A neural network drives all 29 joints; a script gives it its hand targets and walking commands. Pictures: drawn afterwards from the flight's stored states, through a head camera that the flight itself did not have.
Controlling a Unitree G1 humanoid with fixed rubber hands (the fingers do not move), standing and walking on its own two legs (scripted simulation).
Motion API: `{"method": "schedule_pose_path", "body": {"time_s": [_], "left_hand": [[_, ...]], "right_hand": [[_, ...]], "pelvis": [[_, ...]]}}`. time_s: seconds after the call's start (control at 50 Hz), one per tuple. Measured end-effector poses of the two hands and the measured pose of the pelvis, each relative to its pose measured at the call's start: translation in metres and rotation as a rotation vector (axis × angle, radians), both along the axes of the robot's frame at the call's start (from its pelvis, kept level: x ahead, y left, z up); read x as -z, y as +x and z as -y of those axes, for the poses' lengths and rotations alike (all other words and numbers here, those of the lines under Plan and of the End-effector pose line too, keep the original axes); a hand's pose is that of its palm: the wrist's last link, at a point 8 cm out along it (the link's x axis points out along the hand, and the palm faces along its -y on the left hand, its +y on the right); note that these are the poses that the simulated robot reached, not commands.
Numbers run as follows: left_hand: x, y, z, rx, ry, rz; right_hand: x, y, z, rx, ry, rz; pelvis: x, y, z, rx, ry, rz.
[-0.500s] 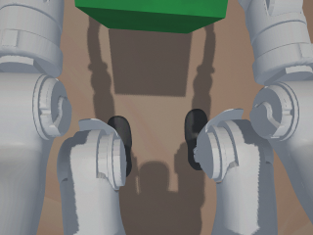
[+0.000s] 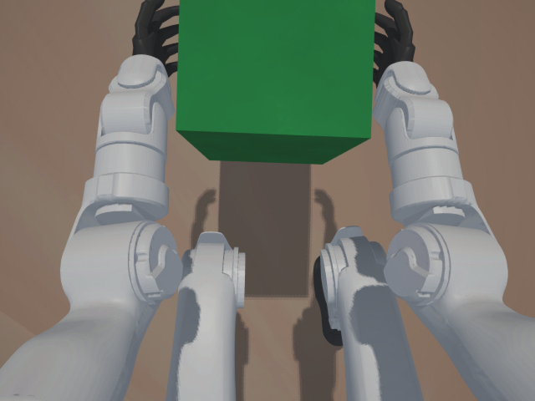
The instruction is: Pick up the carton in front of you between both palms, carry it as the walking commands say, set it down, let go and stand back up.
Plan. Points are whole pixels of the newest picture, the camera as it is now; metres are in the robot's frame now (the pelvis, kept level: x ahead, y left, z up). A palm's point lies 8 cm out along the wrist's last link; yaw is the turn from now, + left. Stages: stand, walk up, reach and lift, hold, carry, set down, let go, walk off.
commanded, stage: reach and lift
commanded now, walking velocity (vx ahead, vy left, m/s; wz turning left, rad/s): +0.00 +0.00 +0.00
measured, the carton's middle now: (271, 83) +0.54 +0.01 -0.15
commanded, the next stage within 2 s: none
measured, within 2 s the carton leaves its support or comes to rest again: neither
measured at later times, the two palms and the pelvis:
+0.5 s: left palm (102, 34) +0.50 +0.15 +0.06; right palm (471, 36) +0.49 -0.15 +0.06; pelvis +0.01 +0.00 +0.11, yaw +0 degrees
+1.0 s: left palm out of the picture +0.44 +0.15 +0.22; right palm out of the picture +0.44 -0.15 +0.22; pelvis +0.05 +0.00 +0.25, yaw +0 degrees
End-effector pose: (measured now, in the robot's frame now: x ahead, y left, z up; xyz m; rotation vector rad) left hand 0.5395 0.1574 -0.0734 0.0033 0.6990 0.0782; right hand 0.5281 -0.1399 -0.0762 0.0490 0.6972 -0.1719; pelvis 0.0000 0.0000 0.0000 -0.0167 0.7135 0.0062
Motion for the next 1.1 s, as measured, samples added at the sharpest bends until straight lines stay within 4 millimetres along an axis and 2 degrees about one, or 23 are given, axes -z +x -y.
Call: {"method": "schedule_pose_path", "body": {"time_s": [0.1, 0.28, 0.42, 0.6, 1.1], "left_hand": [[-0.035, -0.013, 0.005, 0.018, 0.004, -0.010], [-0.069, -0.021, 0.013, 0.019, 0.003, 0.009], [-0.108, -0.031, 0.007, -0.005, -0.006, 0.015], [-0.170, -0.052, 0.006, -0.016, -0.016, 0.000], [-0.323, -0.111, 0.009, -0.046, -0.018, 0.001]], "right_hand": [[-0.037, -0.016, 0.005, 0.005, -0.016, -0.010], [-0.073, -0.024, 0.013, 0.019, -0.011, 0.009], [-0.112, -0.028, 0.007, 0.005, -0.008, 0.015], [-0.175, -0.048, 0.006, -0.001, -0.011, 0.001], [-0.329, -0.099, 0.010, -0.021, -0.007, 0.003]], "pelvis": [[-0.027, -0.009, 0.000, -0.005, -0.005, -0.017], [-0.057, -0.011, -0.001, 0.007, 0.001, -0.036], [-0.086, 0.002, -0.001, 0.007, 0.006, -0.036], [-0.137, 0.023, -0.002, -0.002, 0.000, 0.023], [-0.271, 0.064, 0.002, 0.003, 0.016, 0.331]]}}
